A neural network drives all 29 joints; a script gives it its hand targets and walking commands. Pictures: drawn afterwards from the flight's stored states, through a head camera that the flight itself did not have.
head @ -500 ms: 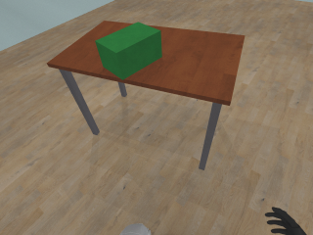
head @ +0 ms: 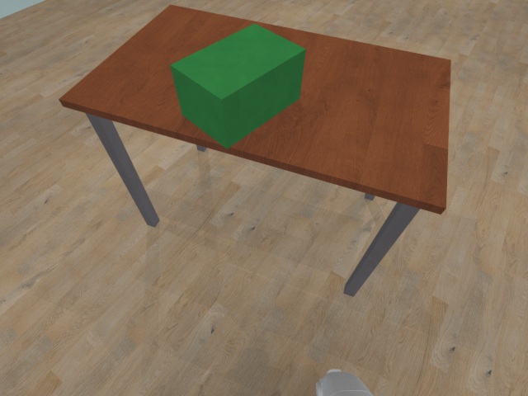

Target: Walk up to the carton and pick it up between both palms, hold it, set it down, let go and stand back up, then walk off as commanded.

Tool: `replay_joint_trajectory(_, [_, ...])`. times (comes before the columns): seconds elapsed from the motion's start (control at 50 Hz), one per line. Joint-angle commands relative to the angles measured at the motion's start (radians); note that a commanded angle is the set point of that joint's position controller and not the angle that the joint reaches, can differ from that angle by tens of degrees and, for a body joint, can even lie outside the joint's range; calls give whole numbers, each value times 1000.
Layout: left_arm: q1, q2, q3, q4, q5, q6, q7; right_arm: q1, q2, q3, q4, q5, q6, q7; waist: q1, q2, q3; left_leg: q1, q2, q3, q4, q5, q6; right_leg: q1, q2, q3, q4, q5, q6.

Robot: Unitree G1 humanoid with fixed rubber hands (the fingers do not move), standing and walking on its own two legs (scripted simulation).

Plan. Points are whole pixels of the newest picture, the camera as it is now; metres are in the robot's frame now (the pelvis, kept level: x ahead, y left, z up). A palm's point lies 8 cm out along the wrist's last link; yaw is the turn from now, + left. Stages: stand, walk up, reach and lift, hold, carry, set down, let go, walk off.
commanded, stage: walk up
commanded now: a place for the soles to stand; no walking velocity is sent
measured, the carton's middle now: (241, 83) +0.77 +0.09 -0.01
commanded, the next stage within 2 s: none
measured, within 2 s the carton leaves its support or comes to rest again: neither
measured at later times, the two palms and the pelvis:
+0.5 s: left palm out of the picture +0.12 +0.44 -0.11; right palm (428, 369) +0.17 -0.24 -0.11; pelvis +0.09 +0.08 -0.03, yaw -1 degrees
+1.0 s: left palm out of the picture +0.21 +0.47 -0.09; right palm (393, 313) +0.26 -0.21 -0.12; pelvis +0.16 +0.11 -0.03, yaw -5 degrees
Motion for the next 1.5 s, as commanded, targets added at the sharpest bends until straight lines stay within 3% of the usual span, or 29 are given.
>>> replay_joint_trajectory(0.0, [7,108,22,-47,-3,-24,41,37,-204,-124,-96,-49,7,-22,-114,93,-108,428,172,-84,-37,732,-105,-91,14,-169,-247,31,19])
replay_joint_trajectory(0.04, [137,112,41,-4,-3,-34,52,-32,-219,-127,-112,-56,12,-17,-35,126,-133,272,172,-71,120,801,-106,127,13,-141,-339,51,-22])
replay_joint_trajectory(0.08, [348,193,109,54,9,-43,66,-149,-188,-118,-164,-39,0,-15,121,-42,-205,-131,105,-1,391,539,-116,597,-52,-28,-379,153,-93])
replay_joint_trajectory(0.1, [399,284,149,76,20,-33,75,-167,-167,-111,-190,-48,0,-16,163,-248,-137,-482,-5,-4,676,-85,-158,676,-363,456,-452,-11,-247])
replay_joint_trajectory(0.12, [271,327,149,14,11,-33,81,-162,-234,-128,-189,-59,18,-10,93,-102,-168,-517,38,-221,770,-257,-140,547,-486,750,-575,-293,-334])
replay_joint_trajectory(0.14, [154,356,152,-41,17,-41,98,-205,-261,-137,-183,-59,29,0,47,-60,-21,-562,102,-297,825,-221,-112,424,-508,794,-612,-425,-351])
replay_joint_trajectory(0.24, [9,296,120,-74,37,-61,67,-116,-219,-125,-78,-48,42,56,-55,-137,55,-292,117,-173,503,-60,-113,85,-230,236,-518,-234,-168])
replay_joint_trajectory(0.32, [23,355,147,-80,47,-68,54,-202,-249,-120,-107,-55,38,64,0,-190,27,-268,133,-150,283,-152,-73,118,-280,331,-455,-297,-210])
replay_joint_trajectory(0.36, [-18,334,138,-80,44,-55,50,-111,-246,-131,-81,-59,27,56,-78,-195,-61,-83,121,-123,161,-87,-55,80,-277,292,-322,-119,-188])
replay_joint_trajectory(0.4, [-53,170,76,-94,44,-36,53,127,-318,-160,7,-66,2,33,-206,211,-113,318,129,-229,-139,-127,-92,-240,-18,37,173,-186,-76])
replay_joint_trajectory(0.42, [-46,91,49,-108,19,-35,61,66,-380,-166,-25,-66,-4,17,-172,357,-12,220,341,-577,-356,-242,-84,-430,118,12,363,-343,-28])
replay_joint_trajectory(0.46, [-33,214,71,-56,7,-27,62,-86,-364,-160,-68,-36,-5,1,-86,78,49,99,357,-554,-343,-192,-111,-325,13,84,392,-166,-22])
replay_joint_trajectory(0.56, [84,173,66,-14,-1,-21,49,-31,-242,-134,-111,-56,-6,-8,-63,136,-41,245,205,-180,-104,541,-59,-214,-12,3,169,-79,-4])
replay_joint_trajectory(0.68, [31,159,51,-45,1,-29,59,20,-251,-130,-119,-66,15,-6,-105,157,-64,317,210,-142,-21,593,17,-196,-11,-135,-35,-72,-12])
replay_joint_trajectory(0.76, [284,196,88,23,9,-57,78,-114,-225,-124,-177,-61,33,3,56,86,-193,37,142,-2,314,481,27,337,21,-159,-390,193,-17])
replay_joint_trajectory(0.78, [351,282,132,36,24,-62,81,-85,-206,-112,-195,-62,26,3,98,-21,-218,-235,101,-22,452,285,-4,571,-84,62,-300,115,-66])
replay_joint_trajectory(0.8, [353,368,151,23,33,-57,89,-86,-154,-102,-214,-67,28,0,71,-201,-151,-479,20,-54,595,-280,-37,563,-376,567,-455,-12,-182])
replay_joint_trajectory(0.82, [264,400,152,-17,21,-53,91,-152,-244,-123,-223,-65,52,0,59,-122,-99,-515,51,-195,683,-298,-49,427,-456,774,-530,-180,-304])
replay_joint_trajectory(0.92, [120,327,131,-62,27,-59,92,-125,-254,-131,-134,-53,60,28,-6,-139,41,-387,128,-174,634,-164,-97,143,-303,387,-416,-1,-229])
replay_joint_trajectory(1.04, [76,372,152,-90,48,-52,92,-211,-255,-134,-158,-57,65,44,-5,-168,-18,-317,125,-173,393,-206,-78,166,-303,431,-379,-150,-232])
replay_joint_trajectory(1.1, [-73,307,120,-100,46,-30,88,108,-279,-164,-47,-68,37,29,-191,-43,-117,193,70,-99,63,-20,-92,-149,-203,175,0,45,-134])
replay_joint_trajectory(1.12, [-42,154,73,-84,37,-23,90,131,-328,-168,-34,-81,27,22,-204,260,-26,238,168,-337,-182,-200,-100,-353,17,73,285,-253,-65])
replay_joint_trajectory(1.14, [-84,135,61,-111,13,-17,106,32,-388,-174,-83,-53,17,11,-171,353,72,63,357,-607,-383,-200,-141,-448,110,54,402,-356,-34])
replay_joint_trajectory(1.16, [-47,204,67,-69,15,-12,113,-68,-392,-171,-89,-33,16,0,-126,218,99,-9,365,-624,-425,-166,-201,-355,39,125,444,-273,-33])
replay_joint_trajectory(1.2, [51,230,87,-15,-10,-9,89,-97,-314,-155,-97,-43,17,-19,-79,87,38,113,277,-391,-255,121,-210,-303,19,80,384,-119,-10])
replay_joint_trajectory(1.24, [116,199,81,5,-5,-11,84,-63,-263,-145,-108,-61,16,-26,-51,190,-18,221,178,-177,-117,596,-203,-233,11,72,303,-78,10])
replay_joint_trajectory(1.28, [102,167,73,-7,-9,-12,85,-35,-236,-139,-122,-64,19,-27,-65,122,-36,300,183,-167,-65,778,-143,-236,23,13,205,-78,14])
replay_joint_trajectory(1.38, [30,140,51,-25,-5,-13,87,52,-222,-143,-129,-64,27,-28,-123,94,-72,358,174,-135,-57,801,-153,-184,33,-84,-10,-55,-2])
replay_joint_trajectory(1.48, [158,156,58,12,0,-19,103,-22,-201,-134,-169,-84,46,-20,-52,152,-90,150,149,-60,91,799,-124,66,17,-175,-148,39,-18])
